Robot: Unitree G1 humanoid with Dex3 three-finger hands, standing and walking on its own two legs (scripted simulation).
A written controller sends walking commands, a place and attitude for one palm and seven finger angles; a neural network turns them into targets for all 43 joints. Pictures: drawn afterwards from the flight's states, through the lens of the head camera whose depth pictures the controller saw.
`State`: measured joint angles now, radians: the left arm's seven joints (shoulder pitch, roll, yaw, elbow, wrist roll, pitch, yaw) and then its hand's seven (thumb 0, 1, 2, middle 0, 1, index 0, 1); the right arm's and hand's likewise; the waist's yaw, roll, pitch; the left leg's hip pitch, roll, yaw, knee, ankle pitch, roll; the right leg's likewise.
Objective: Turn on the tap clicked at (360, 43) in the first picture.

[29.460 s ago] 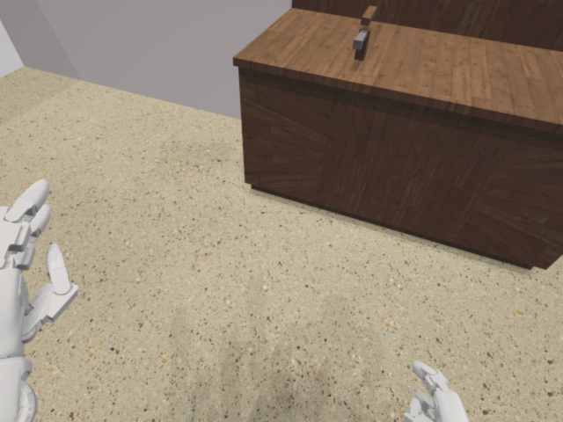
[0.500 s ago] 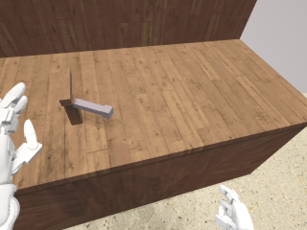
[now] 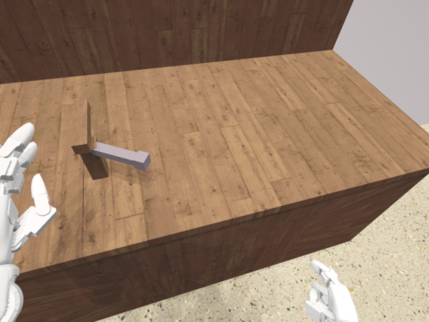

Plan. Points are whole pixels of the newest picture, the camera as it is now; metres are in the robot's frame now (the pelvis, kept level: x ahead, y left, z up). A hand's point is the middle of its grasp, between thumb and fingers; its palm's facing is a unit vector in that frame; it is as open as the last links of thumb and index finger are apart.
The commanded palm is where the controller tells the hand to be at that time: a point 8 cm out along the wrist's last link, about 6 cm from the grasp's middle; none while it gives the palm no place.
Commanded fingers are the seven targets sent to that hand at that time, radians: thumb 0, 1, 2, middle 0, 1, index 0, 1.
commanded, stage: look again from close up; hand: left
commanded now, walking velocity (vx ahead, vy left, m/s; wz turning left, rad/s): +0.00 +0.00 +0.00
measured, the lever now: (142, 160) +0.40 +0.19 +0.04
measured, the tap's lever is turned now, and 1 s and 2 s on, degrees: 57 57 57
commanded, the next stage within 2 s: shuffle to correct the standing spot in 0.04 s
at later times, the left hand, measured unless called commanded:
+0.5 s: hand (68, 214) +0.21 +0.22 +0.16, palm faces +0.36 -0.87 -0.34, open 7.4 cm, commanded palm +0.15 +0.26 +0.17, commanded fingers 0.00 0.90 0.90 -0.20 -0.30 -0.20 -0.30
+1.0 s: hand (113, 218) +0.22 +0.17 +0.16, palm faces +0.32 -0.87 -0.37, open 7.4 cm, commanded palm +0.16 +0.21 +0.17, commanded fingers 0.00 0.90 0.90 -0.20 -0.30 -0.20 -0.30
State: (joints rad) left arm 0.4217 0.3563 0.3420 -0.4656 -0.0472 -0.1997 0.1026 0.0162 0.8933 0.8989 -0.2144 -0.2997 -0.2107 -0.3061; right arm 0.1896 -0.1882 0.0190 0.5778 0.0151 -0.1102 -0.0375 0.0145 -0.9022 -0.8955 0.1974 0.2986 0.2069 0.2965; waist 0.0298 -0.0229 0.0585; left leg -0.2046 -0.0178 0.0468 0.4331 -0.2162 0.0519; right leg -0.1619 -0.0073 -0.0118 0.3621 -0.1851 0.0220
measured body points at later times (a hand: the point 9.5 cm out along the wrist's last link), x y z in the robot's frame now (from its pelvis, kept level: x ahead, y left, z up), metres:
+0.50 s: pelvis -0.01 -0.02 +0.00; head +0.01 +0.00 +0.45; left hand +0.19 +0.27 +0.18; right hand +0.17 -0.24 -0.07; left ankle +0.01 +0.08 -0.74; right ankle +0.01 -0.14 -0.74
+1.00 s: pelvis +0.00 -0.07 -0.01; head +0.02 -0.06 +0.44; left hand +0.19 +0.21 +0.18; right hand +0.16 -0.32 -0.08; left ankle +0.01 +0.08 -0.74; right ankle +0.01 -0.14 -0.74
